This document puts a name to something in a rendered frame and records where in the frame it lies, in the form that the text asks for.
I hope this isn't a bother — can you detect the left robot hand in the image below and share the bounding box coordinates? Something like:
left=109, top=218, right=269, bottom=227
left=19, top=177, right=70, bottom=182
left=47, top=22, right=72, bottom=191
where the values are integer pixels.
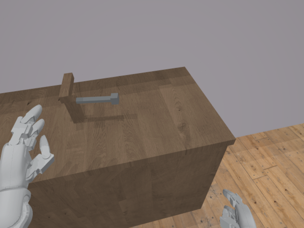
left=0, top=104, right=55, bottom=191

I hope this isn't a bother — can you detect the counter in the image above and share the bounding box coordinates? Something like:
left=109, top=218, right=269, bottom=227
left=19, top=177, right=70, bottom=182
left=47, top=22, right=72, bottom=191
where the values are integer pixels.
left=0, top=67, right=236, bottom=228

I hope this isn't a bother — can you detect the robot left forearm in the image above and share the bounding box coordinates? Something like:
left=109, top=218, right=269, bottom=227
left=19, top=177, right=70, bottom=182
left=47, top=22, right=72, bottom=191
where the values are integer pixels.
left=0, top=188, right=33, bottom=228

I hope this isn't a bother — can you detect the tap lever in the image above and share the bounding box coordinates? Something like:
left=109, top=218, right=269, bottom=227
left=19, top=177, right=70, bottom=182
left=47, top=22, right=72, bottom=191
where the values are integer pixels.
left=76, top=93, right=119, bottom=105

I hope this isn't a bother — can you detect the right robot hand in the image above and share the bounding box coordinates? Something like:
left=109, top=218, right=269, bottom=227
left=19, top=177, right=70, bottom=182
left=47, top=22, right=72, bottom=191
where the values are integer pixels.
left=219, top=189, right=257, bottom=228

